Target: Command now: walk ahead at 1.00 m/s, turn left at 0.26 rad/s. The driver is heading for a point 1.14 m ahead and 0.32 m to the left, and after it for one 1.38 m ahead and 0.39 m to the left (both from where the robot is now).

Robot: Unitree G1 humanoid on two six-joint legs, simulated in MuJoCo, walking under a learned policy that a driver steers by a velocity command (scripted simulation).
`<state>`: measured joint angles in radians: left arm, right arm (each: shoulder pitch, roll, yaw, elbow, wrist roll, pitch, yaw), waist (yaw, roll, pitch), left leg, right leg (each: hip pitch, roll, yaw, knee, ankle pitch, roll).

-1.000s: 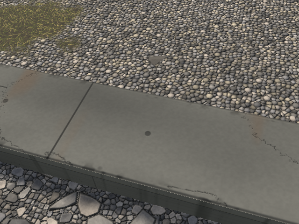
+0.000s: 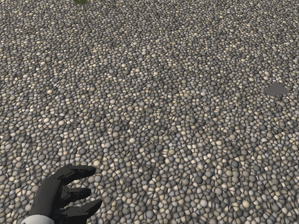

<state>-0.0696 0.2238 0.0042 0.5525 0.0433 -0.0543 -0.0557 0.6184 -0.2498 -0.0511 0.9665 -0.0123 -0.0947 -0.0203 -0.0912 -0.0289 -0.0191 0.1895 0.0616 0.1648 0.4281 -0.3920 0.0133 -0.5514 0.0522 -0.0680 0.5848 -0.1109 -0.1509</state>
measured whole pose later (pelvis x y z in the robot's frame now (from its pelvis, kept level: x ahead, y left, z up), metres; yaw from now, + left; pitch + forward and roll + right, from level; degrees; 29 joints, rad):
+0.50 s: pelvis +0.45 +0.07 -0.02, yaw +21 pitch +1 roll +0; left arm 0.23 0.22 0.01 0.75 0.01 -0.06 0.04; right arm 0.18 -0.30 -0.06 0.73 -0.01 -0.02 0.01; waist 0.00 0.03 0.12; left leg -0.55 -0.18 0.09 0.64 -0.10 0.19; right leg -0.37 0.01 0.01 1.57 -0.47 0.06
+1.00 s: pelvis +0.66 +0.06 +0.03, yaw +37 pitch +2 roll +1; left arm 0.27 0.32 0.02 0.71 0.01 0.01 -0.02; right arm 0.29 -0.32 -0.06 0.68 -0.04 -0.01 0.02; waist -0.02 0.00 -0.11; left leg -0.17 -0.13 -0.19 0.39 -0.26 0.07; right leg -0.36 -0.02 -0.02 0.62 -0.29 -0.04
